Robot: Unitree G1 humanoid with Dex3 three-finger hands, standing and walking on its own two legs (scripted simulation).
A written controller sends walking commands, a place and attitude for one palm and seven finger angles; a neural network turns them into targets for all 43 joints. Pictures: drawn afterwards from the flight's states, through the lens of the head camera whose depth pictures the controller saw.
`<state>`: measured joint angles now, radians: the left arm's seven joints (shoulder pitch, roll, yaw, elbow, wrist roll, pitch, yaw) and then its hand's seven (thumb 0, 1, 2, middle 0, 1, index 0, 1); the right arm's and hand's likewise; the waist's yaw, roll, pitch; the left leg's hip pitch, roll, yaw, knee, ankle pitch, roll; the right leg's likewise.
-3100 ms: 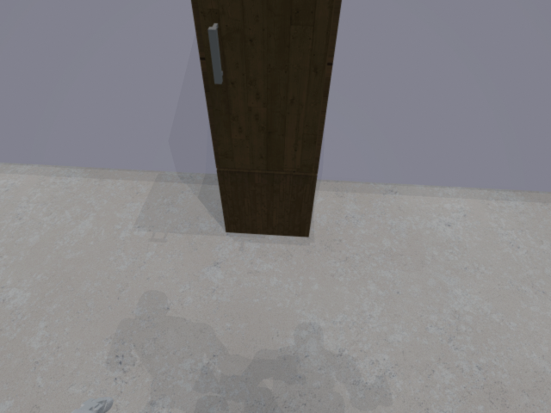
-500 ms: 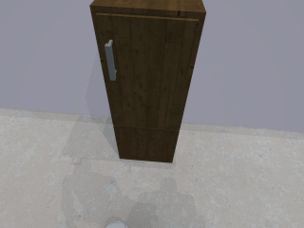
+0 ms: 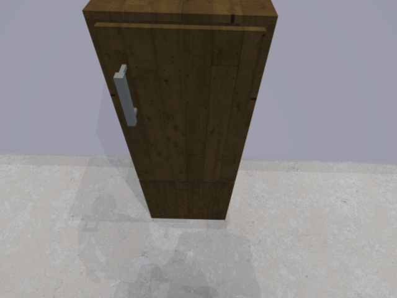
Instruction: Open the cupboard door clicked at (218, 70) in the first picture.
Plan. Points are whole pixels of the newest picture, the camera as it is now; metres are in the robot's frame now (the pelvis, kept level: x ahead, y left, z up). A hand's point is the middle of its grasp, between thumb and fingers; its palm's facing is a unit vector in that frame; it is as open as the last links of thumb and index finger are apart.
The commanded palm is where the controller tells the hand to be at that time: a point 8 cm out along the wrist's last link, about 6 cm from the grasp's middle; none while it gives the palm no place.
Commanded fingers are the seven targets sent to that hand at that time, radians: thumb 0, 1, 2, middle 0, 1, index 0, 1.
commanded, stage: come to a stop and stand still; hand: left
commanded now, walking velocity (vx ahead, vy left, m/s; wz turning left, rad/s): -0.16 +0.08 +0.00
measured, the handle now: (128, 96) +0.54 +0.20 +0.09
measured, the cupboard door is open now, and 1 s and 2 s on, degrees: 0 0 0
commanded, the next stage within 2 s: look again from close up in 0.80 s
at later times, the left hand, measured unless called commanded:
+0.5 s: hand out of the picture -0.01 +0.19 -0.17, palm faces +0.12 -0.97 -0.21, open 7.4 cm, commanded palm none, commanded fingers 0.00 0.90 0.90 -0.20 -0.30 -0.20 -0.30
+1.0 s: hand out of the picture -0.03 +0.15 -0.18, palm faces -0.02 -0.97 -0.23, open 7.3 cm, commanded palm none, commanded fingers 0.00 0.90 0.90 -0.20 -0.30 -0.20 -0.30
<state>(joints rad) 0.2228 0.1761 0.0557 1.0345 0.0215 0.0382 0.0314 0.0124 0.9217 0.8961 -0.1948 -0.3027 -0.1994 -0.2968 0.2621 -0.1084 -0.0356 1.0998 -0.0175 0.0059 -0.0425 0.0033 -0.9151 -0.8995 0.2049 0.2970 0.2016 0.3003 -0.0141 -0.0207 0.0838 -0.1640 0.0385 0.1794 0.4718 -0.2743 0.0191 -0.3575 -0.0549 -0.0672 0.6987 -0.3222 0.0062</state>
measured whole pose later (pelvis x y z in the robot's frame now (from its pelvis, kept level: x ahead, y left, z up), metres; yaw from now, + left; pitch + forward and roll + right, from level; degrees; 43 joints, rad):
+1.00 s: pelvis -0.05 -0.03 -0.01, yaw -1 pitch +1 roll +0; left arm 0.28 0.15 0.02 1.04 0.03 0.00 0.03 0.01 0.92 0.90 -0.20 -0.30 -0.20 -0.30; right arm 0.38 -0.14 -0.03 1.11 -0.02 0.02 -0.03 0.01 -0.90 -0.90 0.21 0.30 0.20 0.30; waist -0.04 0.03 0.03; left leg -0.27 0.06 0.02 0.62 -0.38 -0.01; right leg -0.28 0.01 -0.08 0.57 -0.31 -0.04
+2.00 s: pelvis -0.09 -0.03 -0.06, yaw +1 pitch +8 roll +0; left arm 0.35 0.19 0.09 0.15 -0.21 -0.33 -0.22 0.01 0.57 0.75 -0.22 -0.52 -0.23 -0.52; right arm 0.21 -0.25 -0.01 0.47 0.03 -0.18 -0.01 0.01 -0.90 -0.90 0.21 0.30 0.20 0.30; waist -0.01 -0.04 -0.09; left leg -0.70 0.00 0.08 0.98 -0.41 0.05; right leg -0.66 0.00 -0.08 0.99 -0.47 -0.05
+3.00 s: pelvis -0.06 -0.02 -0.02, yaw +3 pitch +4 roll -2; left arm 0.01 0.41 0.37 0.27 -0.35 -0.12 -0.46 -0.01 -0.48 0.31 -0.30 -1.19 -0.30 -1.18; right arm 0.24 -0.27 0.07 0.57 0.06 -0.20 -0.09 0.01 -0.90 -0.90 0.21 0.30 0.20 0.30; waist 0.02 0.04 -0.05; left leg -0.45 -0.01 0.05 0.71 -0.34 0.06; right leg -0.37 0.02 -0.11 0.66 -0.36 -0.04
